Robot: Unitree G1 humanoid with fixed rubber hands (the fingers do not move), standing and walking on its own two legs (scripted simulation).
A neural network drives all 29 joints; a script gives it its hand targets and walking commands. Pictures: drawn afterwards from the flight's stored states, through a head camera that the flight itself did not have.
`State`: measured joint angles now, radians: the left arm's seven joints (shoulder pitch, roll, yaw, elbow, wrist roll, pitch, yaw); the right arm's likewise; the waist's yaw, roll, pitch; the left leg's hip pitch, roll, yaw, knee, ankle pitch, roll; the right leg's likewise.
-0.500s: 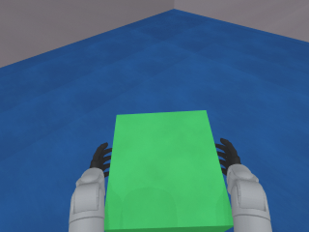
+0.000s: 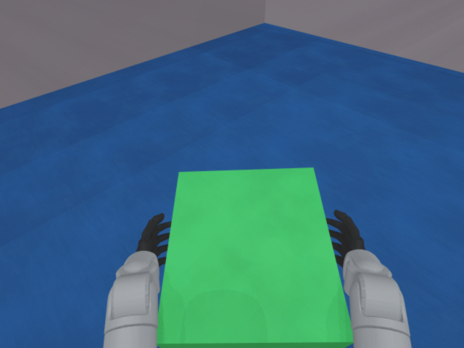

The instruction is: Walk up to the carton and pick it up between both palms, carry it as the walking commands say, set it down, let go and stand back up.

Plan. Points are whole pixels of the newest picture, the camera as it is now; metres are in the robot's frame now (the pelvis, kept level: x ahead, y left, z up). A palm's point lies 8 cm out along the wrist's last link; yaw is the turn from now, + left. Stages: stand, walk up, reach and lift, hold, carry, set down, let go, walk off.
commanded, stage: carry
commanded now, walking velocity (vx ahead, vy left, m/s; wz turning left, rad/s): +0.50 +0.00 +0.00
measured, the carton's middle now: (248, 266) +0.29 +0.00 -0.02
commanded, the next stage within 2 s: none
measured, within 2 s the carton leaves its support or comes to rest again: neither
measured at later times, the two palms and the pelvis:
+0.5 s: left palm (153, 186) +0.41 +0.18 +0.09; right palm (329, 184) +0.41 -0.16 +0.08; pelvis +0.18 +0.01 -0.02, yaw +3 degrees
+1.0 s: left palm (145, 121) +0.70 +0.26 +0.06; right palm (268, 113) +0.71 -0.08 +0.06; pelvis +0.47 +0.08 -0.03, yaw +3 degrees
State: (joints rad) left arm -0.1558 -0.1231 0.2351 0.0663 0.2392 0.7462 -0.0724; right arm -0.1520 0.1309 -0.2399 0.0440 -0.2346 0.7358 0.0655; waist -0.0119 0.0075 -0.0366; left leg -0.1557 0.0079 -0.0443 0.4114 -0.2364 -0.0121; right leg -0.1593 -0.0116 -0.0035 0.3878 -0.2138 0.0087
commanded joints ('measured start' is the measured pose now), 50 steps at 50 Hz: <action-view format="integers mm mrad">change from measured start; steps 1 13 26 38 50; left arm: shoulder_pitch -506 -424 -65 -145 -147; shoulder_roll -734 -809 -575 -641 -649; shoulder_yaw -617 -852 -790 -842 -875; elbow -48 -459 -681 -701 -750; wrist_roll -254 -451 -413 -498 -484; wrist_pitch -16 243 443 444 438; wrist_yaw -171 -46 109 49 49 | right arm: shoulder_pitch -493 -374 -169 -93 -107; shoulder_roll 779 730 531 613 622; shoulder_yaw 667 777 840 777 795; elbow -36 -429 -723 -664 -716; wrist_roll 277 421 487 405 474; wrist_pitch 15 249 466 452 448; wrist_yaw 198 57 -49 -74 -47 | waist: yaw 24 -20 42 37 -3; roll -43 89 -202 -136 227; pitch -151 -184 -283 -59 -371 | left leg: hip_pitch -305 252 -600 -490 431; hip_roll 55 341 62 123 427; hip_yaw -20 -280 98 202 -403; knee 49 -229 733 308 -164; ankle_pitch -398 -13 -274 170 102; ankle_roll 19 208 31 12 267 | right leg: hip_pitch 46 -647 362 159 -568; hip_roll -140 -70 -475 -237 -34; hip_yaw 132 -78 512 -99 -33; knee -79 512 -180 -263 989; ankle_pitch -489 -232 -201 197 -267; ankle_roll -72 4 -262 -136 10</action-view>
